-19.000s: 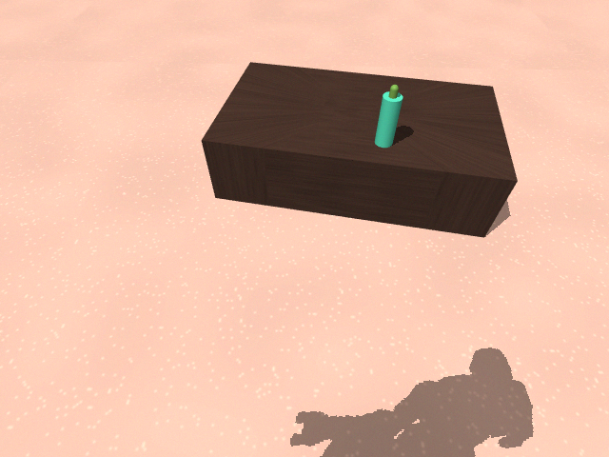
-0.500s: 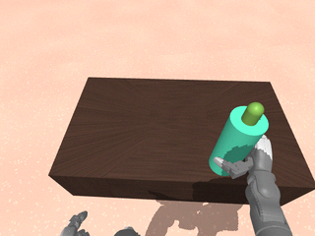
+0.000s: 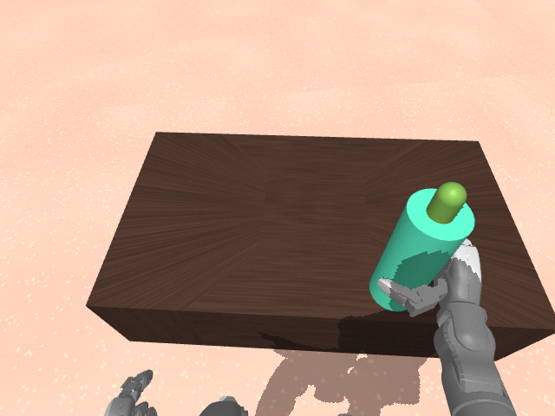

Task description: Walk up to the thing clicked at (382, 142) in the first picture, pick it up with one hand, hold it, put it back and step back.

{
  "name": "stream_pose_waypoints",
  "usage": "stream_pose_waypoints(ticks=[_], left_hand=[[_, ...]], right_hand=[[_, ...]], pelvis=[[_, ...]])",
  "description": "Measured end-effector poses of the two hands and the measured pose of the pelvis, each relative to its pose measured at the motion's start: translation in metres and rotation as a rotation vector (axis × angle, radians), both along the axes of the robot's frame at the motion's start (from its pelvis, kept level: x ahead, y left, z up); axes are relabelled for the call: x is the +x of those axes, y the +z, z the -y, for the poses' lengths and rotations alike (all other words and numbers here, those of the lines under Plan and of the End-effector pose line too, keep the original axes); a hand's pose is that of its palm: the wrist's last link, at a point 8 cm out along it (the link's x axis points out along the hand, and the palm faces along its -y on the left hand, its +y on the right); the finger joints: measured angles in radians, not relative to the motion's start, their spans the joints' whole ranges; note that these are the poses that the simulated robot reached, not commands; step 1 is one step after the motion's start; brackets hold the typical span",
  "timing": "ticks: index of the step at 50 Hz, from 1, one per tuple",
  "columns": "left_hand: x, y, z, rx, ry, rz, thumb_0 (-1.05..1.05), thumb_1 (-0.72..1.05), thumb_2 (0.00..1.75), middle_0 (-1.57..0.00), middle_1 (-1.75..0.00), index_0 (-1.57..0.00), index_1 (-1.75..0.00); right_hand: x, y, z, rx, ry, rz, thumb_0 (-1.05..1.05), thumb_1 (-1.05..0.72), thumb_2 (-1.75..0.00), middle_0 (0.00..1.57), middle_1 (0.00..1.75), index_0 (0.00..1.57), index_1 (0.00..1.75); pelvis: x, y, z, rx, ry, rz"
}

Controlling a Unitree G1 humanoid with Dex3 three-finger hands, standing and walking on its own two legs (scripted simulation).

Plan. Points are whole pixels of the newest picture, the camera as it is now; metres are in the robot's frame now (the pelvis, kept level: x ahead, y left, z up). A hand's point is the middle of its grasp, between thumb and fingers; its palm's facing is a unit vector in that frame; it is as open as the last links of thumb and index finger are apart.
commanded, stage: crouch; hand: right
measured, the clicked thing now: (417, 249) +0.32 -0.16 +0.08
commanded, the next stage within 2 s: lower in 1.54 s
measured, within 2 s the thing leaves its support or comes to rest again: neither
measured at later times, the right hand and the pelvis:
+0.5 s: hand (399, 262) +0.36 -0.18 -0.03, palm faces +0.18 +0.98 -0.02, open 10.6 cm; pelvis -0.01 +0.00 -0.03, yaw +0 degrees
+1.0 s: hand (376, 254) +0.45 -0.19 -0.17, palm faces +0.20 +0.98 -0.03, open 10.6 cm; pelvis -0.04 +0.00 -0.16, yaw +0 degrees
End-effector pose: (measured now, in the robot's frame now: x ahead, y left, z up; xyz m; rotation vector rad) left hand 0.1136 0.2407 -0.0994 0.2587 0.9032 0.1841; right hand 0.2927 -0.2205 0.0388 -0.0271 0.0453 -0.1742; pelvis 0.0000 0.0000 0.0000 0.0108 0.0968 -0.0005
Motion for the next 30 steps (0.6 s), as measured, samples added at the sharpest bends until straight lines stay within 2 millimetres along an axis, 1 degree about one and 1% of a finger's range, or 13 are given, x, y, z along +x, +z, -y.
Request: stream_pose_waypoints(ticks=[9,13,16,19,23,26,30], left_hand=[[0.002,-0.001,0.0,0.004,0.003,-0.002,0.01,0.88,0.91,-0.21,-0.31,-0.2,-0.31],[0.001,-0.002,0.0,0.007,0.002,-0.006,0.01,0.89,0.91,-0.21,-0.3,-0.2,-0.31],[0.0,-0.004,-0.001,0.009,-0.001,-0.013,0.01,0.89,0.91,-0.2,-0.3,-0.2,-0.3],[-0.003,-0.009,-0.002,0.016,-0.006,-0.028,0.01,0.89,0.91,-0.2,-0.3,-0.2,-0.3],[-0.01,-0.023,-0.006,0.029,-0.015,-0.058,0.01,0.89,0.91,-0.2,-0.3,-0.2,-0.3],[-0.018,-0.039,-0.011,0.041,-0.024,-0.09,0.01,0.89,0.91,-0.21,-0.3,-0.2,-0.3],[-0.034,-0.068,-0.019,0.06,-0.027,-0.142,0.01,0.89,0.91,-0.21,-0.3,-0.2,-0.3]], right_hand=[[0.006,0.001,-0.001,0.004,0.005,0.012,-0.02,0.55,-1.09,0.72,1.09,0.74,1.11],[0.01,-0.004,-0.001,0.011,0.008,0.004,-0.02,0.56,-1.09,0.73,1.08,0.74,1.11],[0.013,-0.012,-0.001,0.016,0.004,-0.005,-0.02,0.56,-1.09,0.73,1.08,0.75,1.1],[0.018,-0.024,0.001,0.019,-0.001,-0.015,-0.02,0.56,-1.09,0.73,1.08,0.75,1.1],[0.027,-0.049,0.005,0.022,-0.009,-0.027,-0.02,0.56,-1.09,0.73,1.08,0.75,1.1],[0.038,-0.073,0.008,0.016,-0.008,-0.026,-0.02,0.56,-1.09,0.73,1.08,0.75,1.1],[0.057,-0.108,0.012,0.002,0.004,-0.025,-0.02,0.55,-1.09,0.73,1.08,0.74,1.1]], pelvis=[[0.002,-0.001,0.0,0.001,-0.002,-0.005],[0.001,-0.002,0.001,0.001,-0.004,-0.013],[0.0,-0.005,0.001,0.001,-0.004,-0.026],[-0.003,-0.01,0.001,-0.001,-0.004,-0.049],[-0.009,-0.023,0.001,-0.003,-0.006,-0.104],[-0.015,-0.04,0.001,-0.005,-0.006,-0.163],[-0.021,-0.068,0.001,-0.005,-0.004,-0.249]])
